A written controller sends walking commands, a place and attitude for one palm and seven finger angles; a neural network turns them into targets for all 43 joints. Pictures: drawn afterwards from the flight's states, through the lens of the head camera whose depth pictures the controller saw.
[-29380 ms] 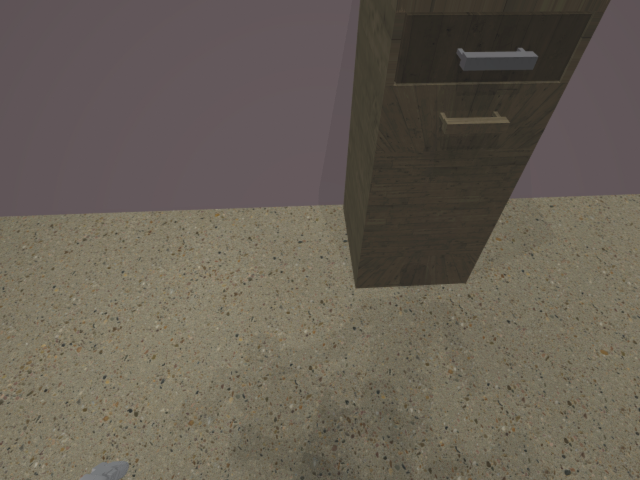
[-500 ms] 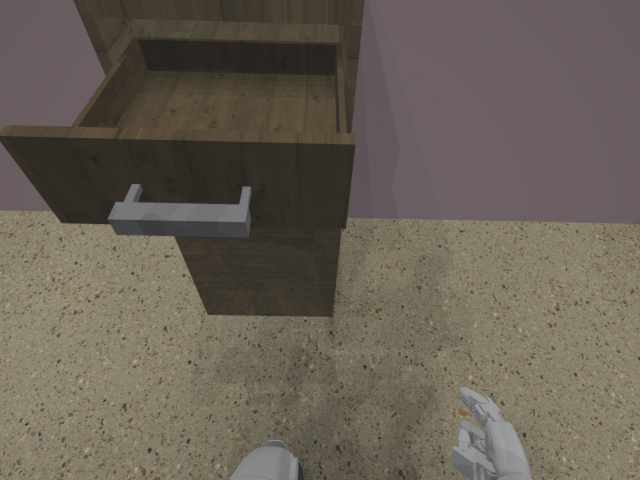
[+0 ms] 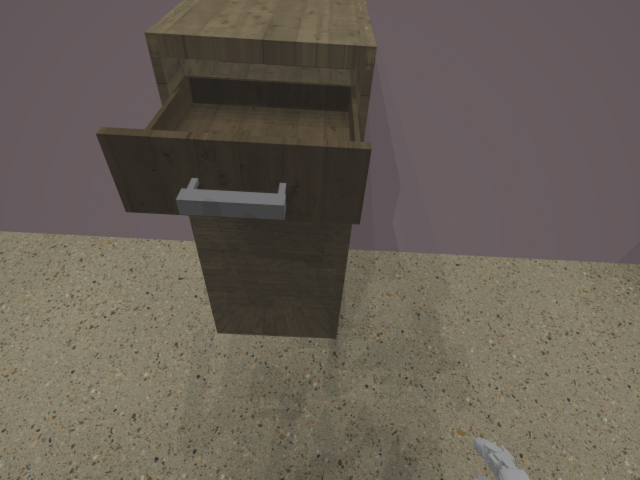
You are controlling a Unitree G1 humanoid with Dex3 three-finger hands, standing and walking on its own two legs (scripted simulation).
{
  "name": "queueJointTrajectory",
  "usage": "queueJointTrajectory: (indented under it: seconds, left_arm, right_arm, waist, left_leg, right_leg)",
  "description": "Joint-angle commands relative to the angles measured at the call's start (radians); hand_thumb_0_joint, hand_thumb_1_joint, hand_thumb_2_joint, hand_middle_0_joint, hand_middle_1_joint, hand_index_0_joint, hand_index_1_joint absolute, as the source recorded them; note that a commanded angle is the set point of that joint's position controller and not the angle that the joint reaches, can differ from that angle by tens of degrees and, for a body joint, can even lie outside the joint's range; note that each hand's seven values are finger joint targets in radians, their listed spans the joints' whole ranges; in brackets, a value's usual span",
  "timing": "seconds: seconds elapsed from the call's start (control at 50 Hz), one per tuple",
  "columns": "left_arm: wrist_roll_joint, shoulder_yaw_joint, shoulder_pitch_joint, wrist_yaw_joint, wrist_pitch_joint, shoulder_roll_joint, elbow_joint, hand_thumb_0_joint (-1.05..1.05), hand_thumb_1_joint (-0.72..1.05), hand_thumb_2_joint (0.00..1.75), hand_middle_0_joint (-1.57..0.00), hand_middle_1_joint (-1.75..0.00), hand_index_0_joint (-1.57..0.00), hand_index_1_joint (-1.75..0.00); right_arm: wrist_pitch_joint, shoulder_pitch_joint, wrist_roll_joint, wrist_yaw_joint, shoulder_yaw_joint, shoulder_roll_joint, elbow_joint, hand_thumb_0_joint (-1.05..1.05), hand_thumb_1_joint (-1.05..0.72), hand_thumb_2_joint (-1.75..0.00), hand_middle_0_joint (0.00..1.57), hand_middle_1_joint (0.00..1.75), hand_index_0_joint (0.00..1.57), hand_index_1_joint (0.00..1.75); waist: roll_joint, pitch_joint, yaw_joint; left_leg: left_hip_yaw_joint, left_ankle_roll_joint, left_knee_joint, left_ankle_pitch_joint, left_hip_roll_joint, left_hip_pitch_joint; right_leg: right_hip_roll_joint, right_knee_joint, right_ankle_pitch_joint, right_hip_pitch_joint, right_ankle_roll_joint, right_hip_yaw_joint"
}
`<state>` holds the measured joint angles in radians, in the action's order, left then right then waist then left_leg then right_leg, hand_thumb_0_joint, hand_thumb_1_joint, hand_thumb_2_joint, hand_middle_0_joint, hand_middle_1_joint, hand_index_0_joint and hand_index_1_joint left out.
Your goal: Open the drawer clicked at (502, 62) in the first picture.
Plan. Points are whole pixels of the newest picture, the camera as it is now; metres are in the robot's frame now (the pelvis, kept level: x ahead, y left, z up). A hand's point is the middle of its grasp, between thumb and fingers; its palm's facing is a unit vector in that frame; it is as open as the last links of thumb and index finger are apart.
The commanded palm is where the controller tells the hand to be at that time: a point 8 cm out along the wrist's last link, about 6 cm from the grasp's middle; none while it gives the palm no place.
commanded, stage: stop stepping back and stand still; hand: left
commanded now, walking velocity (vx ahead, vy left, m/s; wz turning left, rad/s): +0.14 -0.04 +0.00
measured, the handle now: (235, 195) +0.47 +0.16 +0.13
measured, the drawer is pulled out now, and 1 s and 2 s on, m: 0.30 0.30 0.30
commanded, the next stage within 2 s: let the arm hang, fingers relaxed in 0.20 s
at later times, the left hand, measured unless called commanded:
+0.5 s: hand (155, 452) +0.18 +0.23 -0.08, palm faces +0.11 -0.93 -0.35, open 7.4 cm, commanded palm none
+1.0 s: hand out of the picture -0.05 +0.17 -0.16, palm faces +0.09 -0.97 -0.22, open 7.3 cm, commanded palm none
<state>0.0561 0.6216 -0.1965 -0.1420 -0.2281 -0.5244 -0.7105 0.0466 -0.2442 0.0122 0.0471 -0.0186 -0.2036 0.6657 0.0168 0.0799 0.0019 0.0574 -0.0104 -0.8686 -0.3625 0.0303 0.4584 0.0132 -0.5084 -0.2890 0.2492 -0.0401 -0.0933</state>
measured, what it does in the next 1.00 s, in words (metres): steps on the spot: left foot, then right foot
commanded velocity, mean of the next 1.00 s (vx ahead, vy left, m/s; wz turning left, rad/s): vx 0.01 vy -0.02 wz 0.00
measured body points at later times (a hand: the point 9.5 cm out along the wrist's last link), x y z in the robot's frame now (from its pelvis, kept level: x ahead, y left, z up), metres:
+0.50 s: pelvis +0.00 +0.01 -0.03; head -0.04 -0.03 +0.42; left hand +0.17 +0.28 -0.06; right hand +0.10 -0.23 -0.17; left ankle +0.01 +0.13 -0.74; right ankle +0.03 -0.09 -0.74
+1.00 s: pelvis +0.00 +0.00 +0.01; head +0.01 -0.02 +0.45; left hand -0.06 +0.22 -0.15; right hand -0.03 -0.20 -0.17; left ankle +0.01 +0.13 -0.74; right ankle +0.03 -0.09 -0.74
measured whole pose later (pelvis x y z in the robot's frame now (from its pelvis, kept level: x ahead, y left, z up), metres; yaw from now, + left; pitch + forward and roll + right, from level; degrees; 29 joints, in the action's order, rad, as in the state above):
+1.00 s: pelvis +0.00 +0.00 +0.01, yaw +2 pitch -2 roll +0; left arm -0.01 0.02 -0.32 -0.03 0.02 -0.13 1.17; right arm -0.02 -0.34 -0.01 0.03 0.00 -0.12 1.11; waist -0.05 -0.06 0.00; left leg 0.06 0.01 -0.44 -0.21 0.04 0.19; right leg 0.00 -0.42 -0.19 0.19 -0.04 -0.11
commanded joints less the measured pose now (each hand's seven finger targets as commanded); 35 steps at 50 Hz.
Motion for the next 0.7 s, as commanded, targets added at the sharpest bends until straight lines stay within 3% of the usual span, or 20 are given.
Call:
queueJointTrajectory:
  seconds: [0.0,0.02,0.04,0.06,0.1,0.12,0.16,0.2,0.22,0.26,0.28,0.3,0.32,0.38,0.4,0.44,0.5,0.54,0.58,0.68]
  left_arm:
    - [-0.002,0.026,0.21,-0.034,-0.013,-0.204,-0.07,0.0,0.9,0.9,-0.2,-0.3,-0.2,-0.3]
    - [-0.001,-0.003,0.206,-0.034,-0.02,-0.172,-0.097,0.0,0.9,0.9,-0.2,-0.3,-0.2,-0.3]
    - [-0.002,0.003,0.245,-0.036,-0.033,-0.172,-0.164,0.0,0.9,0.9,-0.2,-0.3,-0.2,-0.3]
    - [-0.007,0.044,0.276,-0.036,-0.043,-0.219,-0.188,0.0,0.9,0.9,-0.2,-0.3,-0.2,-0.3]
    - [-0.009,0.105,0.222,-0.024,-0.046,-0.279,-0.223,0.0,0.9,0.9,-0.2,-0.3,-0.2,-0.3]
    - [-0.01,0.108,0.16,-0.02,-0.052,-0.258,-0.224,0.0,0.9,0.9,-0.2,-0.3,-0.2,-0.3]
    - [-0.002,0.112,0.039,-0.021,-0.048,-0.223,-0.245,0.0,0.9,0.9,-0.2,-0.3,-0.2,-0.3]
    - [0.008,0.137,0.014,-0.022,-0.04,-0.236,-0.239,0.0,0.9,0.9,-0.2,-0.3,-0.2,-0.3]
    - [0.009,0.14,0.021,-0.021,-0.037,-0.236,-0.215,0.0,0.9,0.9,-0.2,-0.3,-0.2,-0.3]
    - [0.011,0.17,0.064,-0.028,-0.033,-0.275,-0.139,0.0,0.9,0.9,-0.2,-0.3,-0.2,-0.3]
    - [-0.065,-0.478,-0.239,0.124,0.152,0.159,0.763,0.0,0.9,0.9,-0.2,-0.3,-0.2,-0.3]
    - [-0.089,-0.495,-0.297,0.137,0.252,0.243,0.768,0.0,0.9,0.9,-0.2,-0.3,-0.2,-0.3]
    - [-0.093,-0.509,-0.254,0.14,0.265,0.252,0.797,0.0,0.9,0.9,-0.2,-0.3,-0.2,-0.3]
    - [-0.096,-0.521,-0.137,0.147,0.268,0.206,0.911,0.0,0.9,0.9,-0.2,-0.3,-0.2,-0.3]
    - [-0.096,-0.529,-0.088,0.142,0.271,0.195,0.975,0.0,0.9,0.9,-0.2,-0.3,-0.2,-0.3]
    - [-0.091,-0.539,-0.041,0.14,0.277,0.181,1.097,0.0,0.9,0.9,-0.2,-0.3,-0.2,-0.3]
    - [-0.074,-0.55,-0.038,0.14,0.268,0.19,1.315,0.0,0.9,0.9,-0.2,-0.3,-0.2,-0.3]
    - [-0.07,-0.555,-0.098,0.139,0.25,0.207,1.467,0.0,0.9,0.9,-0.2,-0.3,-0.2,-0.3]
    - [-0.071,-0.537,-0.153,0.129,0.232,0.25,1.566,0.0,0.9,0.9,-0.2,-0.3,-0.2,-0.3]
    - [-0.064,-0.572,-0.129,0.123,0.226,0.235,1.703,0.0,0.9,0.9,-0.2,-0.3,-0.2,-0.3]
  right_arm:
    - [0.071,0.138,-0.009,0.048,0.044,-0.138,-0.158,0.0,-0.9,-0.9,0.2,0.3,0.2,0.3]
    - [0.079,0.122,-0.012,0.047,0.042,-0.146,-0.173,0.0,-0.9,-0.9,0.2,0.3,0.2,0.3]
    - [0.089,0.121,-0.007,0.039,0.049,-0.162,-0.193,0.0,-0.9,-0.9,0.2,0.3,0.2,0.3]
    - [0.099,0.115,-0.002,0.027,0.054,-0.148,-0.196,0.0,-0.9,-0.9,0.2,0.3,0.2,0.3]
    - [0.111,0.122,-0.01,0.011,0.064,-0.124,-0.179,0.0,-0.9,-0.9,0.2,0.3,0.2,0.3]
    - [0.12,0.122,-0.011,0.0,0.063,-0.116,-0.172,0.0,-0.9,-0.9,0.2,0.3,0.2,0.3]
    - [0.124,0.118,-0.003,-0.017,0.057,-0.116,-0.174,0.0,-0.9,-0.9,0.2,0.3,0.2,0.3]
    - [0.112,0.135,0.003,-0.016,0.049,-0.128,-0.186,0.0,-0.9,-0.9,0.2,0.3,0.2,0.3]
    - [0.105,0.139,0.005,-0.014,0.051,-0.131,-0.186,0.0,-0.9,-0.9,0.2,0.3,0.2,0.3]
    - [0.093,0.121,-0.001,-0.007,0.051,-0.127,-0.182,0.0,-0.9,-0.9,0.2,0.3,0.2,0.3]
    - [0.135,0.063,0.036,-0.047,0.109,-0.246,0.04,0.0,-0.9,-0.9,0.2,0.3,0.2,0.3]
    - [0.086,0.021,0.003,-0.052,0.099,-0.149,0.062,0.0,-0.9,-0.9,0.2,0.3,0.2,0.3]
    - [0.048,-0.015,-0.006,-0.046,0.079,-0.129,0.08,0.0,-0.9,-0.9,0.2,0.3,0.2,0.3]
    - [-0.032,-0.004,-0.033,-0.043,0.059,-0.132,0.064,0.0,-0.9,-0.9,0.2,0.3,0.2,0.3]
    - [-0.041,0.001,-0.041,-0.046,0.062,-0.138,0.068,0.0,-0.9,-0.9,0.2,0.3,0.2,0.3]
    - [-0.054,-0.021,-0.053,-0.046,0.06,-0.141,0.082,0.0,-0.9,-0.9,0.2,0.3,0.2,0.3]
    - [-0.043,-0.006,-0.057,-0.031,0.047,-0.177,0.133,0.0,-0.9,-0.9,0.2,0.3,0.2,0.3]
    - [-0.039,-0.001,-0.049,-0.021,0.039,-0.158,0.18,0.0,-0.9,-0.9,0.2,0.3,0.2,0.3]
    - [-0.041,-0.03,-0.045,-0.013,0.04,-0.082,0.218,0.0,-0.9,-0.9,0.2,0.3,0.2,0.3]
    - [-0.066,-0.147,-0.031,-0.013,0.042,-0.03,0.32,0.0,-0.9,-0.9,0.2,0.3,0.2,0.3]
  waist:
    - [-0.024,-0.078,-0.036]
    - [-0.16,-0.057,-0.036]
    - [-0.338,-0.05,-0.032]
    - [-0.333,-0.028,-0.033]
    - [-0.26,0.008,-0.035]
    - [-0.23,0.014,-0.026]
    - [-0.251,0.051,-0.011]
    - [-0.233,0.056,-0.01]
    - [-0.183,0.043,-0.02]
    - [-0.02,-0.008,-0.035]
    - [0.011,0.016,-0.07]
    - [-0.017,0.09,-0.051]
    - [0.08,0.066,-0.039]
    - [0.347,-0.121,-0.027]
    - [0.335,-0.177,-0.04]
    - [0.194,-0.203,-0.055]
    - [-0.143,-0.164,-0.014]
    - [-0.159,-0.067,0.012]
    - [-0.18,-0.01,0.003]
    - [-0.095,-0.08,-0.036]
  left_leg:
    - [0.02,-0.026,0.37,-0.049,0.026,-0.24]
    - [-0.128,-0.072,0.495,-0.151,0.09,-0.232]
    - [-0.366,-0.128,0.59,-0.16,0.235,-0.294]
    - [-0.48,-0.168,0.631,-0.106,0.315,-0.281]
    - [-0.505,-0.19,0.634,-0.063,0.333,-0.262]
    - [-0.426,-0.184,0.589,0.083,0.317,-0.273]
    - [-0.224,-0.12,0.501,0.279,0.245,-0.229]
    - [-0.118,-0.07,0.45,0.208,0.197,-0.072]
    - [-0.086,-0.05,0.421,0.102,0.166,0.001]
    - [-0.039,-0.014,0.286,-0.04,0.065,0.02]
    - [0.0,0.021,0.036,0.078,0.062,-0.011]
    - [-0.058,0.037,0.069,0.123,0.05,-0.074]
    - [-0.044,0.025,0.081,0.104,0.049,-0.053]
    - [-0.054,-0.017,0.097,0.008,0.016,-0.045]
    - [-0.06,-0.025,0.118,0.05,0.022,-0.063]
    - [-0.119,-0.046,0.244,0.192,0.055,-0.12]
    - [-0.269,-0.085,0.487,0.196,0.172,-0.037]
    - [-0.175,-0.059,0.477,0.173,0.132,-0.06]
    - [-0.075,-0.022,0.41,0.15,0.069,-0.14]
    - [-0.054,-0.013,0.413,0.117,0.06,-0.267]
  right_leg:
    - [0.179,0.155,-0.386,0.206,-0.084,0.151]
    - [0.1,-0.016,-0.299,0.191,-0.047,0.107]
    - [-0.008,-0.225,-0.195,0.274,0.009,0.013]
    - [-0.038,-0.362,-0.201,0.309,0.032,0.011]
    - [0.0,-0.481,-0.215,0.317,0.031,0.097]
    - [0.016,-0.425,-0.19,0.309,0.033,0.099]
    - [-0.003,-0.223,-0.108,0.147,0.036,0.031]
    - [-0.029,-0.046,-0.014,-0.096,0.037,-0.009]
    - [-0.007,0.013,0.002,-0.171,0.024,0.031]
    - [0.138,0.161,-0.029,-0.087,-0.056,0.273]
    - [0.306,-0.027,0.247,0.051,-0.062,0.228]
    - [0.244,-0.047,0.293,0.076,-0.084,0.266]
    - [0.203,-0.046,0.217,0.09,-0.066,0.165]
    - [0.182,0.071,-0.029,0.212,-0.047,0.127]
    - [0.181,0.066,-0.015,0.238,-0.05,0.119]
    - [0.143,0.007,-0.03,0.253,-0.024,0.104]
    - [0.042,-0.08,-0.029,0.061,0.024,0.076]
    - [0.052,-0.016,0.065,-0.082,0.009,0.099]
    - [0.104,0.085,0.123,-0.104,-0.022,0.141]
    - [0.129,0.217,-0.024,0.021,-0.04,0.152]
